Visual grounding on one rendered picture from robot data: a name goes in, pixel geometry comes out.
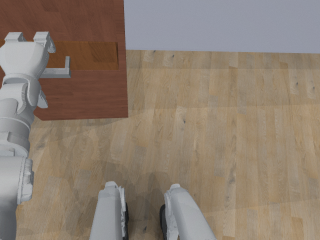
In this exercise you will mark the left robot thigh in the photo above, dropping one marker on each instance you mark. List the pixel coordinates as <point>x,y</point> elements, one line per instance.
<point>107,223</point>

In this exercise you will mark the robot left shin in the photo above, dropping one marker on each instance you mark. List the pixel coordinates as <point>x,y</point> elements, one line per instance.
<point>123,220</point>

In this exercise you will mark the robot left hand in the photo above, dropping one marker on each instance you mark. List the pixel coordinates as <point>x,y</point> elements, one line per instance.
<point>19,56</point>

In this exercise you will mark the robot left forearm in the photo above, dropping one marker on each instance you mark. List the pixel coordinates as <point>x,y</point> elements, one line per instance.
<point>19,97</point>

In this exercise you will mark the handle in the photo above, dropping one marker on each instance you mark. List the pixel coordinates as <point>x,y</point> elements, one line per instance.
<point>58,72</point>

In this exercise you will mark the drawer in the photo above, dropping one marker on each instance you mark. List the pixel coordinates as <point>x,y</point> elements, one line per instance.
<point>84,55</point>

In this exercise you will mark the cabinet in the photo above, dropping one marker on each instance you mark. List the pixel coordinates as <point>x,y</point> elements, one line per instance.
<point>88,94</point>

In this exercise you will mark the left robot upper arm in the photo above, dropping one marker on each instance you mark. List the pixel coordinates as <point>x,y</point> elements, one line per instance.
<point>16,186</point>

